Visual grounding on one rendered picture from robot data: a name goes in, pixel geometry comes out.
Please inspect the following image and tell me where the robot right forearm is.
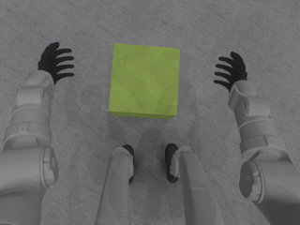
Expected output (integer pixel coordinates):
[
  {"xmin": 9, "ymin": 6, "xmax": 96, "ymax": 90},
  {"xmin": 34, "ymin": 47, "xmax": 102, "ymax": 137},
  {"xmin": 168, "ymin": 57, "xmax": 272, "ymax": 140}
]
[{"xmin": 228, "ymin": 80, "xmax": 300, "ymax": 173}]

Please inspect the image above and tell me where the robot left forearm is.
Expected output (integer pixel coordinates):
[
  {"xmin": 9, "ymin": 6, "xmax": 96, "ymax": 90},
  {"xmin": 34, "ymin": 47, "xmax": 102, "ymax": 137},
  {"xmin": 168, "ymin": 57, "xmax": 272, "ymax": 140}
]
[{"xmin": 0, "ymin": 69, "xmax": 55, "ymax": 154}]

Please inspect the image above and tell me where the robot left upper arm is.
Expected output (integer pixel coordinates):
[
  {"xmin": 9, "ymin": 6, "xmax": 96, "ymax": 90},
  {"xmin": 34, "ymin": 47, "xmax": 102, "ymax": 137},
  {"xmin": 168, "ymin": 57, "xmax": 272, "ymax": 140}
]
[{"xmin": 0, "ymin": 144, "xmax": 59, "ymax": 225}]

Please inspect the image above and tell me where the robot right foot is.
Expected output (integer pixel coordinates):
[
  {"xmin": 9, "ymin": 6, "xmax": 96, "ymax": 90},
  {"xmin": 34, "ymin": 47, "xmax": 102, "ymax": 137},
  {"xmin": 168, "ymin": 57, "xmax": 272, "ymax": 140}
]
[{"xmin": 165, "ymin": 143, "xmax": 178, "ymax": 183}]

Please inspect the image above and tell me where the robot right upper arm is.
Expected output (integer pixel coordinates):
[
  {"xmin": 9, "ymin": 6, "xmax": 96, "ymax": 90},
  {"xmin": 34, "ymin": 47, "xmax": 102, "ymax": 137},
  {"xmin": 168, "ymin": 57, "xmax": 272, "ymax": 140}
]
[{"xmin": 239, "ymin": 158, "xmax": 300, "ymax": 225}]

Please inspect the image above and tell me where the left robot hand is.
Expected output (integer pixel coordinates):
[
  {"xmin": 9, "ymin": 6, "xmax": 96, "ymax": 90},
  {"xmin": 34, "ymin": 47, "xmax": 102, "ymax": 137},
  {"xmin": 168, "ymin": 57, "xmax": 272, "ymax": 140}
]
[{"xmin": 37, "ymin": 41, "xmax": 74, "ymax": 85}]

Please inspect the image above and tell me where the right robot hand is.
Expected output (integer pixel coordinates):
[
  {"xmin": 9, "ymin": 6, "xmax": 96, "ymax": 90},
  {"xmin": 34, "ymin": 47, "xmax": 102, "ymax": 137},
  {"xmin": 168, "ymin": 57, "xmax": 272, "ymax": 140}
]
[{"xmin": 214, "ymin": 52, "xmax": 248, "ymax": 92}]

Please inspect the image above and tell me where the robot left shin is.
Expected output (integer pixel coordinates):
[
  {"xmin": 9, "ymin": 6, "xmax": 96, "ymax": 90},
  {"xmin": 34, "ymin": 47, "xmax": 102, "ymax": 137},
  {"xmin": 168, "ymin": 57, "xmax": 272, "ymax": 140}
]
[{"xmin": 109, "ymin": 147, "xmax": 131, "ymax": 177}]

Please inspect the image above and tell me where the carton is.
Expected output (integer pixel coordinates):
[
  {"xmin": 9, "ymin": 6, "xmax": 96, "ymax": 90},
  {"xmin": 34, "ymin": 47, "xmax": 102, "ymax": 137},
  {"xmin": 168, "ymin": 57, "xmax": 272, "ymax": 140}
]
[{"xmin": 109, "ymin": 43, "xmax": 180, "ymax": 120}]

